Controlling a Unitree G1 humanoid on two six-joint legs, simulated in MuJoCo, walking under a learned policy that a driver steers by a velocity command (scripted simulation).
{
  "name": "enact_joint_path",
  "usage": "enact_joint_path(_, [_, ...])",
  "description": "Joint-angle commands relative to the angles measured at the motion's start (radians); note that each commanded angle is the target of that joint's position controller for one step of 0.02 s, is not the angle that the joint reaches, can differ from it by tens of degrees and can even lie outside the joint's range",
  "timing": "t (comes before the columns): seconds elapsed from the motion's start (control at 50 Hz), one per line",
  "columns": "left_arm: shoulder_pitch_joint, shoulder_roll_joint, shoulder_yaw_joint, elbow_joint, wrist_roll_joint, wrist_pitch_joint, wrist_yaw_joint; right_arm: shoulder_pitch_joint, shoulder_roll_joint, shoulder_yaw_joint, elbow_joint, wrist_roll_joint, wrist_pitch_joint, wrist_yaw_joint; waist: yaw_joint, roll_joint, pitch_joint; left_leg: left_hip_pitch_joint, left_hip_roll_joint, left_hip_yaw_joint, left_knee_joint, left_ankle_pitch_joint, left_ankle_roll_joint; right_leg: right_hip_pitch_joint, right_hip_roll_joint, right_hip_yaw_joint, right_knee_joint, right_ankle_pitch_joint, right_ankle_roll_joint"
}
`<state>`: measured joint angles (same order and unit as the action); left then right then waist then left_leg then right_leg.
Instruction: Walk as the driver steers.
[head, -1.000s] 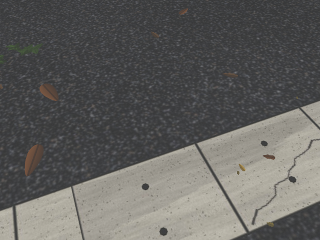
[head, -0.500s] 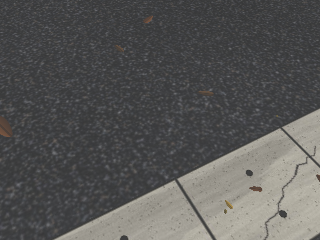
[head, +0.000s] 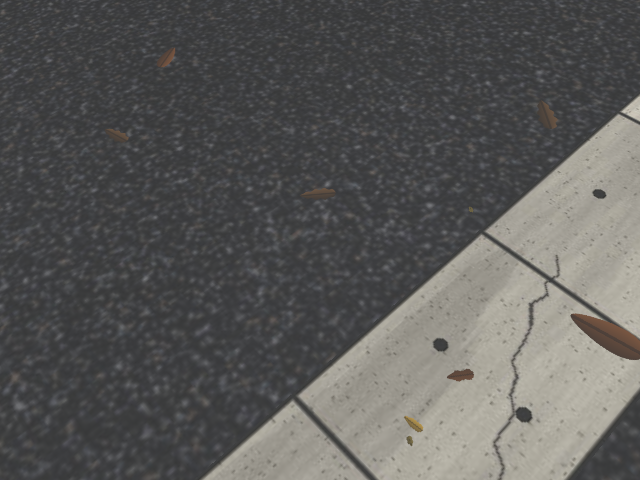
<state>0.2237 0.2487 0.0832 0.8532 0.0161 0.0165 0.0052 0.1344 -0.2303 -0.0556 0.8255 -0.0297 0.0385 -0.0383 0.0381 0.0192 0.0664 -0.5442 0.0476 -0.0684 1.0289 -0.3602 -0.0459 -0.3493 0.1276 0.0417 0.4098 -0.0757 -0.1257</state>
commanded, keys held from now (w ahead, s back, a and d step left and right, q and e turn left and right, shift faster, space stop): e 0.88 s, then no key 0.12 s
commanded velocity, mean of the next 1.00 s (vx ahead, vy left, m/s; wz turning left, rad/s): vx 0.01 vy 0.00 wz -0.58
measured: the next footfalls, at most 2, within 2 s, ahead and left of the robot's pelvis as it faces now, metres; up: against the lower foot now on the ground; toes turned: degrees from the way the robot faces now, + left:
left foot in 0.28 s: +0.06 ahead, +0.14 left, +0.00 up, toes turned -15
right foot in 0.76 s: -0.03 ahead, -0.06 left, +0.00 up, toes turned -31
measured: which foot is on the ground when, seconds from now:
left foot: up 0.00-0.26, down 0.28-0.76, up 0.78-1.00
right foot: down 0.00-0.28, up 0.30-0.74, down 0.76-1.00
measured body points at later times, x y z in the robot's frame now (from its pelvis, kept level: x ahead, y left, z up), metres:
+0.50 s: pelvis +0.01 +0.06 +0.01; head +0.04 +0.09 +0.46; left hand +0.19 +0.31 -0.13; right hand +0.05 -0.23 -0.08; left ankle +0.02 +0.15 -0.74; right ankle -0.05 -0.06 -0.65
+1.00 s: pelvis -0.02 +0.03 +0.01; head -0.01 -0.02 +0.46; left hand +0.24 +0.18 -0.09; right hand -0.10 -0.26 -0.12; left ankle +0.06 +0.15 -0.66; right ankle -0.06 -0.03 -0.74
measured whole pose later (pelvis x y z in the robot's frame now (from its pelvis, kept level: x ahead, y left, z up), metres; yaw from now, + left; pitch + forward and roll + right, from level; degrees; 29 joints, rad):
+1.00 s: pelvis -0.02 +0.03 +0.01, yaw -35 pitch +0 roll +1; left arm 0.19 0.28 0.05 0.72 0.00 0.03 -0.01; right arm 0.22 -0.32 -0.06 0.73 -0.02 0.06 0.00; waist -0.01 0.05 0.08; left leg -0.48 0.04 -0.01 1.04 -0.37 -0.04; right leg -0.19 0.09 0.07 0.40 -0.20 -0.08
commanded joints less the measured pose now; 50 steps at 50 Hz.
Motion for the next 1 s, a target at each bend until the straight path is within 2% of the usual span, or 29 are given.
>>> enact_joint_path(0.02, [0.033, 0.153, 0.036, -0.061, 0.002, 0.002, 0.004, 0.036, -0.087, -0.021, -0.056, 0.004, 0.005, -0.004, -0.003, -0.125, -0.126, -0.030, -0.022, 0.008, -0.053, 0.002, -0.011, 0.149, -0.256, 0.357, -0.173, -0.199, -0.097])
enact_joint_path(0.08, [0.046, 0.161, 0.041, -0.069, 0.007, 0.007, 0.002, 0.015, -0.090, -0.018, -0.075, 0.010, -0.002, -0.008, 0.008, -0.129, -0.121, -0.016, -0.039, -0.002, -0.119, -0.019, -0.001, 0.167, -0.263, 0.413, -0.171, -0.227, -0.098])
enact_joint_path(0.18, [0.027, 0.168, 0.046, -0.087, 0.013, 0.014, -0.006, 0.034, -0.096, -0.010, -0.097, 0.025, -0.019, -0.012, 0.002, -0.142, -0.131, 0.109, -0.089, -0.001, -0.263, -0.068, 0.036, 0.149, -0.252, 0.476, -0.147, -0.141, -0.092])
enact_joint_path(0.22, [0.005, 0.168, 0.048, -0.094, 0.010, 0.020, -0.011, 0.086, -0.099, -0.007, -0.094, 0.034, -0.026, -0.014, -0.020, -0.153, -0.135, 0.212, -0.115, 0.005, -0.381, -0.075, 0.060, 0.116, -0.238, 0.498, -0.141, -0.099, -0.070])
enact_joint_path(0.26, [-0.038, 0.161, 0.047, -0.106, -0.005, 0.026, -0.014, 0.184, -0.103, -0.008, -0.075, 0.035, -0.035, -0.023, -0.078, -0.141, -0.124, 0.394, -0.124, 0.023, -0.639, 0.039, 0.084, 0.021, -0.182, 0.480, -0.122, -0.178, -0.003])
enact_joint_path(0.28, [-0.030, 0.123, 0.037, -0.117, -0.016, 0.024, -0.010, 0.190, -0.162, -0.021, -0.077, 0.023, -0.039, -0.033, -0.069, -0.049, -0.107, 0.482, -0.007, -0.084, -0.785, 0.016, 0.109, -0.080, -0.103, 0.411, -0.038, -0.344, 0.062])
enact_joint_path(0.3, [0.020, 0.060, 0.024, -0.132, -0.028, 0.020, -0.004, 0.142, -0.266, -0.041, -0.118, 0.009, -0.036, -0.036, -0.033, 0.176, -0.131, 0.535, 0.289, -0.395, -0.865, -0.094, 0.198, -0.212, 0.053, 0.189, 0.249, -0.458, 0.119])
enact_joint_path(0.32, [-0.008, 0.150, 0.045, -0.122, 0.014, 0.013, 0.002, 0.040, -0.270, -0.039, -0.143, -0.009, -0.032, -0.029, -0.027, 0.141, -0.043, 0.351, 0.367, -0.434, -0.874, 0.040, 0.278, -0.278, 0.044, 0.082, 0.457, -0.474, 0.132])
enact_joint_path(0.34, [-0.012, 0.178, 0.054, -0.118, 0.025, 0.012, -0.004, 0.024, -0.199, -0.022, -0.152, -0.006, -0.036, -0.024, -0.006, 0.074, -0.038, 0.291, 0.320, -0.348, -0.834, 0.184, 0.285, -0.202, -0.008, 0.095, 0.585, -0.427, 0.136])
enact_joint_path(0.36, [0.024, 0.166, 0.053, -0.099, 0.025, 0.017, -0.013, -0.022, -0.153, -0.008, -0.156, 0.002, -0.040, -0.017, 0.030, 0.053, -0.033, 0.278, 0.240, -0.224, -0.798, 0.291, 0.249, -0.182, -0.010, 0.088, 0.665, -0.368, 0.135])
enact_joint_path(0.38, [0.059, 0.157, 0.051, -0.084, 0.023, 0.028, -0.022, -0.041, -0.141, -0.004, -0.169, 0.005, -0.042, -0.013, 0.041, 0.083, -0.050, 0.310, 0.185, -0.136, -0.773, 0.363, 0.222, -0.184, -0.010, 0.076, 0.736, -0.331, 0.141])
enact_joint_path(0.4, [0.077, 0.156, 0.049, -0.074, 0.018, 0.037, -0.032, -0.037, -0.139, -0.003, -0.178, 0.004, -0.042, -0.013, 0.033, 0.117, -0.061, 0.342, 0.161, -0.082, -0.752, 0.448, 0.220, -0.203, -0.012, 0.054, 0.797, -0.322, 0.151])
enact_joint_path(0.46, [0.007, 0.142, 0.035, -0.105, 0.006, 0.048, -0.046, 0.067, -0.152, -0.009, -0.165, 0.003, -0.041, -0.009, -0.028, 0.106, -0.069, 0.475, 0.169, -0.031, -0.706, 0.613, 0.241, -0.271, -0.043, 0.018, 0.775, -0.322, 0.186])
enact_joint_path(0.52, [-0.053, 0.127, 0.022, -0.133, 0.001, 0.057, -0.053, 0.148, -0.180, -0.023, -0.142, 0.004, -0.040, -0.009, -0.074, 0.128, -0.078, 0.586, 0.201, -0.021, -0.676, 0.688, 0.252, -0.291, -0.066, 0.002, 0.662, -0.342, 0.204])
enact_joint_path(0.58, [-0.081, 0.115, 0.011, -0.156, -0.005, 0.062, -0.060, 0.147, -0.196, -0.031, -0.141, 0.001, -0.039, 0.000, -0.079, 0.144, -0.088, 0.575, 0.223, 0.013, -0.663, 0.686, 0.256, -0.214, -0.092, -0.032, 0.540, -0.365, 0.196])
enact_joint_path(0.66, [-0.097, 0.107, -0.001, -0.188, -0.015, 0.060, -0.062, 0.119, -0.220, -0.041, -0.144, -0.001, -0.038, 0.019, -0.077, 0.173, -0.100, 0.489, 0.239, 0.068, -0.631, 0.682, 0.243, -0.043, -0.099, -0.097, 0.367, -0.385, 0.153])
enact_joint_path(0.7, [-0.092, 0.112, -0.001, -0.200, -0.017, 0.055, -0.059, 0.118, -0.233, -0.046, -0.140, 0.003, -0.035, 0.024, -0.073, 0.182, -0.107, 0.478, 0.252, 0.076, -0.597, 0.671, 0.229, 0.012, -0.092, -0.117, 0.273, -0.372, 0.130])
enact_joint_path(0.72, [-0.075, 0.110, -0.002, -0.200, -0.013, 0.051, -0.057, 0.109, -0.237, -0.047, -0.140, 0.010, -0.032, 0.026, -0.056, 0.171, -0.111, 0.460, 0.251, 0.090, -0.560, 0.643, 0.210, 0.060, -0.087, -0.124, 0.188, -0.327, 0.115])
enact_joint_path(0.74, [-0.041, 0.109, -0.002, -0.192, -0.003, 0.041, -0.050, 0.097, -0.236, -0.048, -0.138, 0.020, -0.027, 0.026, -0.024, 0.136, -0.120, 0.409, 0.238, 0.126, -0.492, 0.566, 0.169, 0.149, -0.078, -0.125, 0.046, -0.208, 0.099])
enact_joint_path(0.76, [-0.004, 0.144, 0.006, -0.182, 0.013, 0.026, -0.038, 0.132, -0.221, -0.045, -0.129, 0.019, -0.024, 0.027, -0.005, 0.028, -0.141, 0.303, 0.204, 0.178, -0.359, 0.411, 0.108, 0.279, -0.117, -0.021, -0.084, -0.099, 0.080])
enact_joint_path(0.78, [0.008, 0.260, 0.024, -0.199, 0.020, 0.009, -0.027, 0.177, -0.129, -0.023, -0.163, -0.001, -0.012, 0.033, -0.045, -0.259, -0.155, 0.046, 0.090, 0.252, -0.093, -0.187, 0.035, 0.424, -0.412, 0.358, -0.115, 0.189, 0.020])
enact_joint_path(0.8, [0.082, 0.336, 0.052, -0.196, -0.007, 0.008, -0.027, 0.066, -0.135, -0.014, -0.220, 0.000, 0.005, 0.018, 0.037, -0.285, -0.144, -0.064, -0.031, 0.132, 0.036, -0.318, 0.016, 0.347, -0.527, 0.486, -0.070, 0.478, -0.158])
enact_joint_path(0.82, [0.090, 0.278, 0.040, -0.184, -0.015, 0.009, -0.026, 0.043, -0.167, -0.021, -0.210, 0.004, 0.014, 0.015, 0.029, -0.156, -0.116, -0.081, 0.004, 0.066, 0.111, -0.259, 0.014, 0.355, -0.474, 0.397, -0.060, 0.476, -0.176])
enact_joint_path(0.84, [0.025, 0.229, 0.023, -0.190, -0.017, 0.013, -0.020, 0.048, -0.168, -0.024, -0.197, 0.018, 0.012, 0.019, -0.004, -0.134, -0.066, -0.075, 0.011, 0.048, 0.110, -0.172, 0.017, 0.302, -0.408, 0.321, -0.072, 0.412, -0.150])
enact_joint_path(0.86, [-0.037, 0.203, 0.014, -0.199, -0.011, 0.017, -0.015, 0.061, -0.179, -0.028, -0.182, 0.020, 0.005, 0.023, -0.036, -0.119, -0.050, -0.060, 0.021, 0.037, 0.073, -0.097, 0.016, 0.281, -0.340, 0.269, -0.081, 0.349, -0.106])
enact_joint_path(0.88, [-0.058, 0.192, 0.010, -0.205, -0.018, 0.017, -0.006, 0.079, -0.194, -0.033, -0.175, 0.008, 0.004, 0.027, -0.045, -0.139, -0.057, -0.045, 0.016, 0.043, 0.069, -0.056, 0.010, 0.281, -0.307, 0.246, -0.082, 0.356, -0.092])
enact_joint_path(0.9, [-0.062, 0.180, 0.004, -0.206, -0.016, 0.016, -0.005, 0.112, -0.194, -0.033, -0.156, 0.002, 0.006, 0.031, -0.053, -0.140, -0.091, -0.018, 0.004, 0.052, 0.082, -0.028, 0.005, 0.290, -0.289, 0.222, -0.079, 0.391, -0.088])
enact_joint_path(0.94, [-0.041, 0.176, 0.001, -0.199, -0.014, 0.007, -0.007, 0.130, -0.179, -0.030, -0.144, 0.008, 0.013, 0.037, -0.052, -0.114, -0.121, 0.009, -0.006, 0.057, 0.069, -0.005, -0.001, 0.292, -0.287, 0.211, -0.081, 0.397, -0.087])
enact_joint_path(1.0, [-0.010, 0.174, -0.004, -0.181, -0.007, 0.001, -0.006, 0.105, -0.160, -0.023, -0.145, 0.012, 0.024, 0.036, -0.034, -0.125, -0.101, 0.015, -0.010, 0.057, -0.013, 0.000, -0.002, 0.284, -0.290, 0.229, -0.106, 0.299, -0.091])
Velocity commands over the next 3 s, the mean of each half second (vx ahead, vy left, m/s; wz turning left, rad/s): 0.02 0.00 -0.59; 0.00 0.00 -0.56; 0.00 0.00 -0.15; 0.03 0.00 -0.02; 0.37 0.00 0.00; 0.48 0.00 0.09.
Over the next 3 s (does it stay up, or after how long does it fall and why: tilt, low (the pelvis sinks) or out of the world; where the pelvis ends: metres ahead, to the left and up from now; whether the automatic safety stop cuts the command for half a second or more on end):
stays up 0.37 -0.25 0.01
